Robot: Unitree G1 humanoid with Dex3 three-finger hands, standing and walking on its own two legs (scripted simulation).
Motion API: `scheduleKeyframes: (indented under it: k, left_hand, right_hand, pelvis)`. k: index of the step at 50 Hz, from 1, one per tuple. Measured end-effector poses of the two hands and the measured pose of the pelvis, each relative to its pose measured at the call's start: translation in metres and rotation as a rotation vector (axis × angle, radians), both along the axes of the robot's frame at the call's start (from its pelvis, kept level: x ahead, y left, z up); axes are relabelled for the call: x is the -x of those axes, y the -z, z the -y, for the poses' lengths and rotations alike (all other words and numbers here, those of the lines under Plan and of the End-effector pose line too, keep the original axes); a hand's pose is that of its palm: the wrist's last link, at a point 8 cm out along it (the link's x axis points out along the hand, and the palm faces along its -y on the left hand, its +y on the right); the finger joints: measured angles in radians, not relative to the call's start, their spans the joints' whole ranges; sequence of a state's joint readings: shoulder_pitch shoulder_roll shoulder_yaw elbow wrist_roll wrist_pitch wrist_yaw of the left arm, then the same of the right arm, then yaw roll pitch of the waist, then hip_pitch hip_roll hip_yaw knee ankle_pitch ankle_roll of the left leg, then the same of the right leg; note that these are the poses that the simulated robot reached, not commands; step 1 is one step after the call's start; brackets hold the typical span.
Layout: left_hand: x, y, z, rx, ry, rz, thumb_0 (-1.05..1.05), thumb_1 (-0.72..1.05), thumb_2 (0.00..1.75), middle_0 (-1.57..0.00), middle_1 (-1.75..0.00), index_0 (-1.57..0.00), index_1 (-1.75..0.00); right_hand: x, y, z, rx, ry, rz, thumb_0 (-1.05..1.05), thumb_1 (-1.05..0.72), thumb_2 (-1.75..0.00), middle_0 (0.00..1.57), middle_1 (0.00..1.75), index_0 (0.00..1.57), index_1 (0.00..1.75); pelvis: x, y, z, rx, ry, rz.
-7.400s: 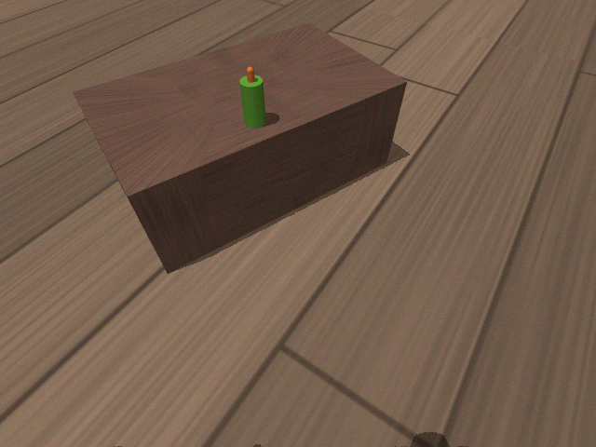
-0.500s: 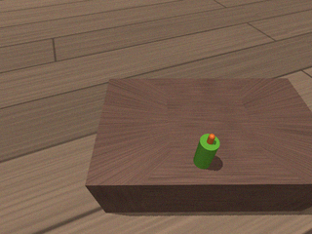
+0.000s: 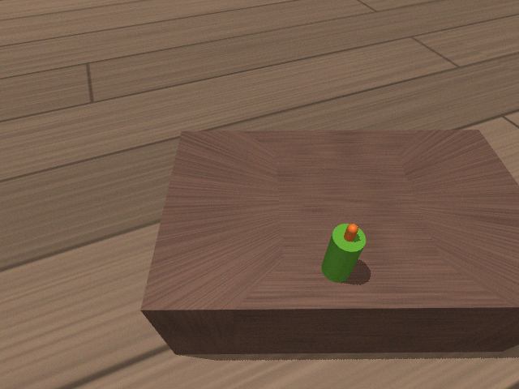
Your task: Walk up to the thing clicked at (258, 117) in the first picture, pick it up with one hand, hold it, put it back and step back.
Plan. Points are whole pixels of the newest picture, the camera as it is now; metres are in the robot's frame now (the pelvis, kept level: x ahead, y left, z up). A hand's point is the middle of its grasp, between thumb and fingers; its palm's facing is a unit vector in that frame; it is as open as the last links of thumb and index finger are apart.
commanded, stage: go down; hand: right
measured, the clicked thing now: (343, 249) +0.46 -0.20 -0.23
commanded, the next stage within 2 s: none
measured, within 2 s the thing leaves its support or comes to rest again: neither
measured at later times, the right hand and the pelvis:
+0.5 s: hand out of the picture +0.12 -0.26 -0.15, palm faces +0.02 +0.95 -0.32, open 15.7 cm; pelvis -0.02 +0.00 -0.03, yaw +0 degrees
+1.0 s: hand out of the picture +0.15 -0.27 -0.14, palm faces +0.06 +0.95 -0.31, open 17.4 cm; pelvis +0.00 -0.01 -0.05, yaw -1 degrees
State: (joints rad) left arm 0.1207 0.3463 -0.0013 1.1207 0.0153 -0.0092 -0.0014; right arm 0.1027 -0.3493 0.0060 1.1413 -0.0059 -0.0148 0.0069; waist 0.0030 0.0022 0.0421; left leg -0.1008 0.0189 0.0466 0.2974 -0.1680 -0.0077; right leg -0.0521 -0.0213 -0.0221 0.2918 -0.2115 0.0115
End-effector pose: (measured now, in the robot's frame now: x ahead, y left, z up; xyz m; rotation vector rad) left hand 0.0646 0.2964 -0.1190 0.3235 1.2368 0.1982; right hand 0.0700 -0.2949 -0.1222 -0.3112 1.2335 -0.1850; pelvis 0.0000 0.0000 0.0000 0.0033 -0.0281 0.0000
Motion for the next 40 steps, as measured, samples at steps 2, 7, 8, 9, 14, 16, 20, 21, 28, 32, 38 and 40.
scheduleKeyframes:
  k: [2,7,8,9,14,16,20,21,28,32,38,40]
  left_hand:
    - [-0.003,0.0,0.001,0.004,-0.013,0.023,0.0,0.89,0.89,-0.2,-0.29,-0.2,-0.29]
    - [-0.046,-0.005,0.011,0.032,-0.036,0.247,0.01,0.76,0.75,-0.13,-0.2,-0.13,-0.2]
    - [-0.056,-0.007,0.012,0.031,-0.037,0.289,0.01,0.71,0.7,-0.12,-0.18,-0.11,-0.18]
    - [-0.065,-0.01,0.013,0.028,-0.033,0.325,0.01,0.66,0.65,-0.11,-0.16,-0.1,-0.16]
    - [-0.083,-0.018,0.016,0.026,-0.01,0.41,0.0,0.37,0.4,-0.07,-0.09,-0.07,-0.09]
    - [-0.08,-0.02,0.016,0.028,-0.005,0.427,0.0,0.25,0.32,-0.06,-0.08,-0.07,-0.07]
    - [-0.064,-0.015,0.015,0.03,-0.018,0.396,0.0,0.04,0.2,-0.06,-0.07,-0.07,-0.06]
    - [-0.06,-0.012,0.015,0.03,-0.02,0.388,0.0,-0.02,0.18,-0.06,-0.06,-0.07,-0.05]
    - [-0.05,-0.003,0.018,0.007,-0.006,0.379,-0.01,-0.34,0.08,-0.06,-0.06,-0.07,-0.06]
    - [-0.06,-0.006,0.022,-0.017,0.013,0.432,-0.01,-0.44,0.07,-0.07,-0.06,-0.06,-0.07]
    - [-0.078,-0.014,0.025,-0.04,0.021,0.504,-0.01,-0.5,0.06,-0.07,-0.06,-0.06,-0.07]
    - [-0.081,-0.014,0.026,-0.04,0.021,0.514,-0.01,-0.51,0.05,-0.06,-0.06,-0.06,-0.06]
  right_hand:
    - [-0.003,0.0,-0.001,-0.002,0.013,0.018,0.01,-0.9,-0.89,0.2,0.29,0.19,0.29]
    - [-0.036,-0.001,-0.01,-0.024,0.029,0.141,0.01,-0.76,-0.75,0.13,0.2,0.13,0.2]
    - [-0.042,-0.001,-0.01,-0.025,0.032,0.147,0.01,-0.71,-0.71,0.12,0.18,0.11,0.18]
    - [-0.049,-0.001,-0.01,-0.026,0.033,0.153,0.01,-0.66,-0.66,0.11,0.16,0.1,0.16]
    - [-0.066,-0.004,-0.004,-0.036,0.035,0.174,0.01,-0.4,-0.41,0.08,0.1,0.07,0.1]
    - [-0.064,-0.007,-0.002,-0.041,0.023,0.165,0.01,-0.3,-0.33,0.08,0.08,0.07,0.08]
    - [-0.054,-0.007,0.003,-0.035,0.023,0.119,0.0,-0.09,-0.21,0.07,0.06,0.06,0.06]
    - [-0.051,-0.006,0.004,-0.03,0.022,0.108,0.0,-0.04,-0.19,0.07,0.06,0.06,0.06]
    - [-0.045,-0.003,0.008,-0.003,0.025,0.103,0.0,0.28,-0.09,0.06,0.06,0.05,0.05]
    - [-0.051,-0.004,0.008,0.003,0.035,0.147,0.0,0.4,-0.07,0.05,0.06,0.05,0.05]
    - [-0.061,-0.011,0.011,-0.006,0.043,0.194,0.0,0.47,-0.04,0.05,0.05,0.05,0.05]
    - [-0.062,-0.012,0.013,-0.011,0.04,0.193,0.0,0.49,-0.04,0.05,0.05,0.05,0.05]
  pelvis:
    - [0.001,0.001,0.0,0.0,0.001,-0.009]
    - [0.016,0.009,0.002,-0.001,0.001,-0.052]
    - [0.018,0.01,0.002,-0.001,0.004,-0.062]
    - [0.02,0.011,0.002,-0.001,0.006,-0.074]
    - [0.023,0.018,0.002,-0.003,0.008,-0.119]
    - [0.02,0.019,0.002,-0.006,0.008,-0.124]
    - [0.018,0.023,0.003,-0.011,0.008,-0.136]
    - [0.018,0.024,0.003,-0.012,0.008,-0.14]
    - [0.018,0.032,0.005,-0.015,0.009,-0.165]
    - [0.015,0.037,0.006,-0.016,0.012,-0.176]
    - [0.006,0.041,0.006,-0.021,0.018,-0.185]
    - [0.003,0.042,0.007,-0.023,0.019,-0.188]
